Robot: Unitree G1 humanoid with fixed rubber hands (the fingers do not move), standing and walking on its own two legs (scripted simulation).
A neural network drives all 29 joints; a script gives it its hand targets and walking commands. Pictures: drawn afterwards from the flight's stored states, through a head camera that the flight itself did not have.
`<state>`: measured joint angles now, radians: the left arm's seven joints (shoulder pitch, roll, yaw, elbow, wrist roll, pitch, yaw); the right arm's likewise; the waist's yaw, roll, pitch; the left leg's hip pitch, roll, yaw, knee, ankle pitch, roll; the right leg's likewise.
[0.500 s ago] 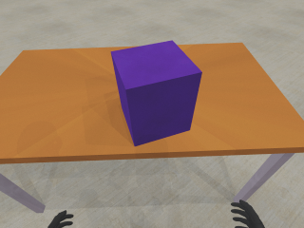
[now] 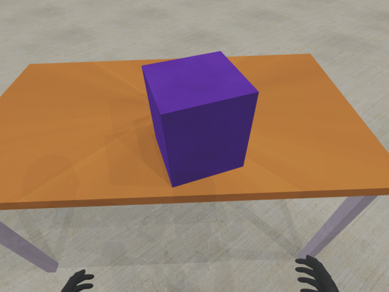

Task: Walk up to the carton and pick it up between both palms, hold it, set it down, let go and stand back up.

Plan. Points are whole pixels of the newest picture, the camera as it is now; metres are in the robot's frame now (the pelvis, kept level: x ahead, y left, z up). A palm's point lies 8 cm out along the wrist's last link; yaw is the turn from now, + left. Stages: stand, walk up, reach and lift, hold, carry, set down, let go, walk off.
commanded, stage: stand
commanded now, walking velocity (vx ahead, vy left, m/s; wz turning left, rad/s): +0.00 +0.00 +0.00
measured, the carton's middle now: (196, 119) +0.52 +0.04 +0.07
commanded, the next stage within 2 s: none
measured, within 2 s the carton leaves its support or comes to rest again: neither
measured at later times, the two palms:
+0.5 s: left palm out of the picture +0.11 +0.29 -0.08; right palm out of the picture +0.16 -0.24 -0.08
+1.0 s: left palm out of the picture +0.11 +0.29 -0.08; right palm out of the picture +0.16 -0.24 -0.08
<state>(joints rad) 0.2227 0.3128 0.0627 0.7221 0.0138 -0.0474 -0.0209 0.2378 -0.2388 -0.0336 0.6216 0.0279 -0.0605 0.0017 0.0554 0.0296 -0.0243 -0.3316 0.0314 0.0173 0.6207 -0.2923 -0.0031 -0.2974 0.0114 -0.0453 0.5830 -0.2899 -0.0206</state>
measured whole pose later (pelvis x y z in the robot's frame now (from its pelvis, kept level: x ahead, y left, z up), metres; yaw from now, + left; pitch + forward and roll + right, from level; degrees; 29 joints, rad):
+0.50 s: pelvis +0.00 +0.00 +0.00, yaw +0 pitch +0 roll -1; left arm 0.22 0.31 0.06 0.72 0.01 -0.05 -0.02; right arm 0.23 -0.24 -0.03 0.62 0.03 -0.06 0.00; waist 0.06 0.03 -0.02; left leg -0.33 0.03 0.02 0.62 -0.29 0.00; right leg -0.30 0.01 -0.05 0.58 -0.29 -0.02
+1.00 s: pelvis +0.00 +0.00 +0.00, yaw +0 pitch +0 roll -1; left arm 0.22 0.31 0.06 0.72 0.01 -0.05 -0.02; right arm 0.23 -0.24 -0.03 0.62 0.03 -0.06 0.00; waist 0.06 0.03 -0.02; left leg -0.33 0.03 0.02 0.62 -0.29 0.00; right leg -0.30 0.01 -0.05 0.58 -0.29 -0.02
